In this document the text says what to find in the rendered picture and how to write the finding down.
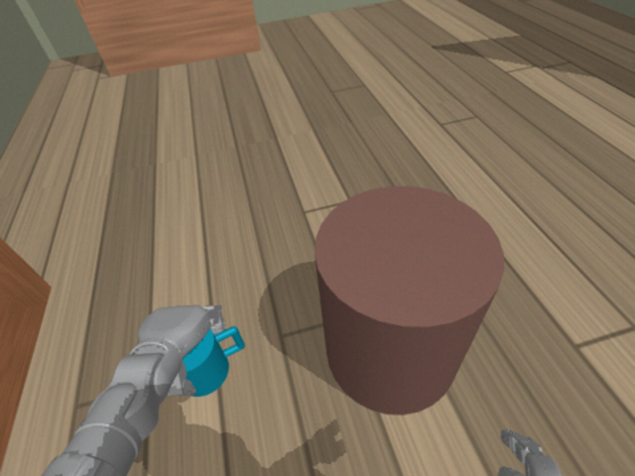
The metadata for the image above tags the right robot hand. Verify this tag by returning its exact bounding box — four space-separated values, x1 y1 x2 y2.
498 429 563 476

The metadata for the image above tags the mug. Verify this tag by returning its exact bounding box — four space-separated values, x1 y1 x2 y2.
183 326 245 397

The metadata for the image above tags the left robot arm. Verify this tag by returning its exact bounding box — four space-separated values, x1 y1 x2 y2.
42 338 182 476

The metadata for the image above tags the left robot hand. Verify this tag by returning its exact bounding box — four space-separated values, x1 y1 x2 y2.
138 305 225 396

